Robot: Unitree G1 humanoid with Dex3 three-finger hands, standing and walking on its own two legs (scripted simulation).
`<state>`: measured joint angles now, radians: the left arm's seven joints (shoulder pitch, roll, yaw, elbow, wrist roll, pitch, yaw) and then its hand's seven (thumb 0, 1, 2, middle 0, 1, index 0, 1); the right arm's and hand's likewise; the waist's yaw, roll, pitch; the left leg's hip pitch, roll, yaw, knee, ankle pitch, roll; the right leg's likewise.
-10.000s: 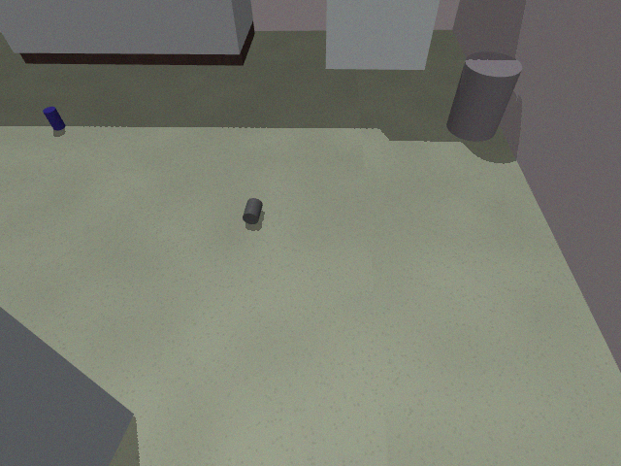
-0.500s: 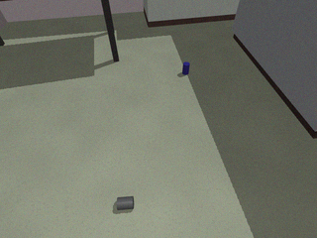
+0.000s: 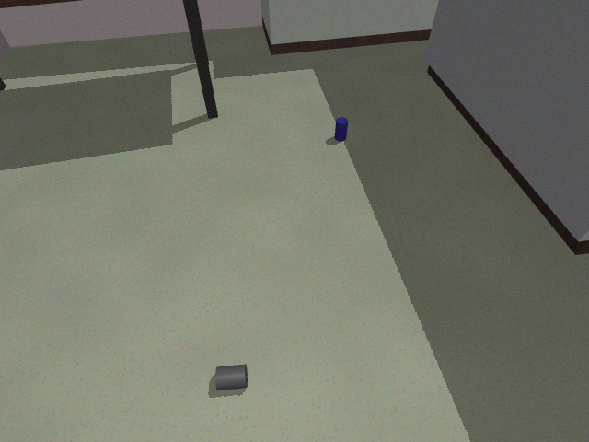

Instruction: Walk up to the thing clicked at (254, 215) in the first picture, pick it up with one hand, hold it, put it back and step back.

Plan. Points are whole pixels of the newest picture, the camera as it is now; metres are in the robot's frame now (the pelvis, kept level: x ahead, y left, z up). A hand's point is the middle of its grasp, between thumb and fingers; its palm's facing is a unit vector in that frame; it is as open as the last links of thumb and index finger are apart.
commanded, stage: stand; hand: left
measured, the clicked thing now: (231, 377) +0.44 +0.24 -0.74
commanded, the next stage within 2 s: walk up in 0.94 s
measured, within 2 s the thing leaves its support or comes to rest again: neither
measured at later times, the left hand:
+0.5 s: hand out of the picture +0.05 +0.24 -0.15, palm faces -0.02 -0.94 -0.34, open 7.4 cm
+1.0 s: hand out of the picture +0.04 +0.25 -0.15, palm faces +0.01 -0.94 -0.35, open 7.4 cm
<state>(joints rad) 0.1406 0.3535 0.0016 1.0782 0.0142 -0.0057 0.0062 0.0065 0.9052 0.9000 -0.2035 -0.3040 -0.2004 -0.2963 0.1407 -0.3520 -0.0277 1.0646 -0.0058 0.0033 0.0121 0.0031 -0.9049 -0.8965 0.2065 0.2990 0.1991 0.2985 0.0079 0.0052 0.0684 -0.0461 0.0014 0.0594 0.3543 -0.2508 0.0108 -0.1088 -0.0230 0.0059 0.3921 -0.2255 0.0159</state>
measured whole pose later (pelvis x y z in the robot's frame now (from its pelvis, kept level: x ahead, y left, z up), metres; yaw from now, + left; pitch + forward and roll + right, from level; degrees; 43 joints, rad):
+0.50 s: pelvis -0.02 -0.01 +0.00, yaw +1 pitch -3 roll +0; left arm 0.12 0.34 -0.01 1.13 0.02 -0.01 0.00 0.01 0.91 0.90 -0.20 -0.30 -0.20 -0.30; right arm 0.12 -0.35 -0.01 1.13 -0.01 -0.01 0.01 0.00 -0.90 -0.90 0.21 0.30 0.20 0.30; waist 0.00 0.00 0.06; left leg -0.06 0.01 0.04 0.29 -0.18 0.00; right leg -0.11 -0.01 -0.01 0.30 -0.15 0.01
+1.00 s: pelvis -0.03 -0.01 +0.00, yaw +1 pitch -2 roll +0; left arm 0.11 0.35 0.02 1.09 0.01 0.00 0.00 0.01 0.90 0.90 -0.20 -0.30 -0.20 -0.30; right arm 0.12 -0.35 -0.01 1.12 0.00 0.00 0.01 0.00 -0.90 -0.90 0.21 0.30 0.20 0.30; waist 0.01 0.00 0.08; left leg -0.12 0.01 0.04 0.35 -0.19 0.00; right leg -0.16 -0.02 -0.02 0.36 -0.16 0.00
